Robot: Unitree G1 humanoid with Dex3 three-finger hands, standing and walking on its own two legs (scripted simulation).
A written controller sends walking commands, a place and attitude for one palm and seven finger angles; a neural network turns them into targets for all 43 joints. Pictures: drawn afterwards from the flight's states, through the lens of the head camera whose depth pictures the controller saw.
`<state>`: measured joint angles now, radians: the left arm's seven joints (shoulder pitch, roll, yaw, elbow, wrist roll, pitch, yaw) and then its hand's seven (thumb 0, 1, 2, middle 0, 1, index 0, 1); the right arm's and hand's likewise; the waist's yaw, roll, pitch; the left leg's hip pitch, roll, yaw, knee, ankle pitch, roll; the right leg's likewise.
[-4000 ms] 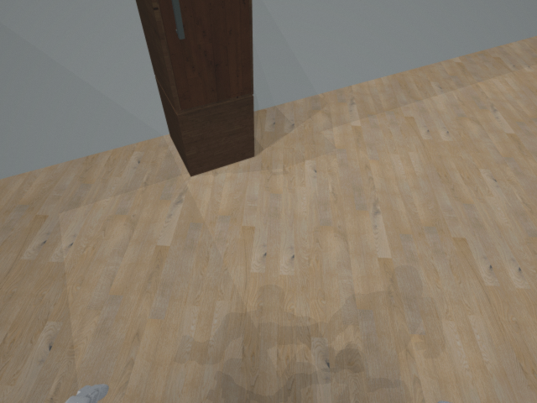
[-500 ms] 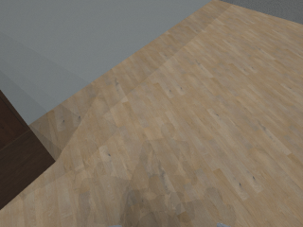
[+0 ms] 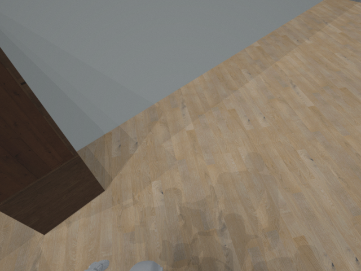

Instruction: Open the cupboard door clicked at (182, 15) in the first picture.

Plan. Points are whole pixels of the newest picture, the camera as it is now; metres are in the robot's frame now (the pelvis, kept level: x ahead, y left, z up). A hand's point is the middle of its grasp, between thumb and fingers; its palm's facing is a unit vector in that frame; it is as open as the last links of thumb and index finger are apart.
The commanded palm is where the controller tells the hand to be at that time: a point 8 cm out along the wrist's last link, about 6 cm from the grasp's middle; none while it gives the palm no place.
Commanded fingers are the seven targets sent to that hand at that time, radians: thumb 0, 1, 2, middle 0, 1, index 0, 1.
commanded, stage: turn to face it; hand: left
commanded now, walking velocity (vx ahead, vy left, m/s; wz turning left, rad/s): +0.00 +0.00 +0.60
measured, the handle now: out of the picture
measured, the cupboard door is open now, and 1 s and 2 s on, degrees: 0 0 0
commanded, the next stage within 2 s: take the last steps up to it in 1.10 s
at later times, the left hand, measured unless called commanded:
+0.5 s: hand out of the picture +0.01 +0.28 -0.17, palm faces +0.34 -0.91 -0.23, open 7.4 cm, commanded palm none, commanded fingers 0.00 0.90 0.90 -0.20 -0.30 -0.20 -0.30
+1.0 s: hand out of the picture -0.01 +0.21 -0.14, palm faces +0.56 -0.78 -0.29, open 7.4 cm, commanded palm none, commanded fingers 0.00 0.90 0.90 -0.20 -0.30 -0.20 -0.30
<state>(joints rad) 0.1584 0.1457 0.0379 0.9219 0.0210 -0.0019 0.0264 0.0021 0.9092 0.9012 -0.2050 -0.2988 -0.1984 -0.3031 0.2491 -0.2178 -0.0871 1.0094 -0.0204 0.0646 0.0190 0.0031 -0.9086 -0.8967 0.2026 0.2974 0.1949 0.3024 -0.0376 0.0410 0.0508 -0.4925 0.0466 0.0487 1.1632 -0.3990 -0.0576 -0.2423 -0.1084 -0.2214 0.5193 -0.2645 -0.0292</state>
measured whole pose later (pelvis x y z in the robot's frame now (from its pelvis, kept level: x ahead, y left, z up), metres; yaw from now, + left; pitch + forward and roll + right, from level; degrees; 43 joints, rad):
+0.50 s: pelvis +0.01 +0.05 +0.00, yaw +17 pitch +1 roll -2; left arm 0.18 0.27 0.08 0.92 0.02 0.06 0.01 0.01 0.91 0.90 -0.20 -0.30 -0.19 -0.30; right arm 0.14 -0.22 -0.05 0.91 -0.02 0.02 0.01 0.00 -0.90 -0.90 0.21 0.30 0.20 0.30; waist 0.01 -0.03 0.09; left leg -0.27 0.00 0.03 0.51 -0.25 0.06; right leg -0.50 -0.11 -0.04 1.12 -0.41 0.11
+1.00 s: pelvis +0.01 -0.01 +0.00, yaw +36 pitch -1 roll +2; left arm 0.18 0.18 0.03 0.88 0.02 0.02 0.02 0.00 0.90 0.90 -0.21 -0.30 -0.20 -0.30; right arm 0.23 -0.27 -0.10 0.96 -0.02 0.09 0.03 0.00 -0.91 -0.90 0.20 0.30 0.19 0.30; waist -0.04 0.04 0.06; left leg -0.49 0.01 -0.02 1.16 -0.36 -0.07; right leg -0.20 -0.10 -0.14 0.50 -0.28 -0.01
